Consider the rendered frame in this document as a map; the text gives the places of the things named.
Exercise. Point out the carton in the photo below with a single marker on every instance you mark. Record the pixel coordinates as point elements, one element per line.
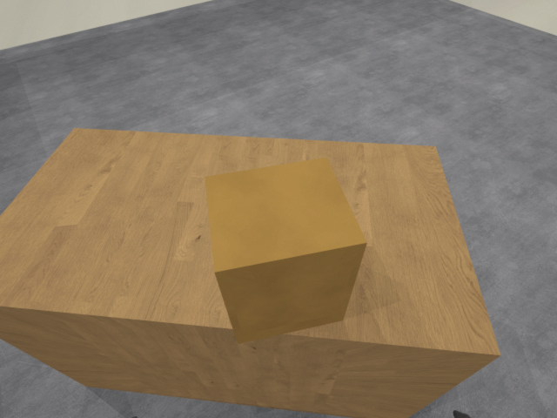
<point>286,247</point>

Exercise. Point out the pedestal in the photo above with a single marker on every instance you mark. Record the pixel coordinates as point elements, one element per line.
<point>107,276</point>

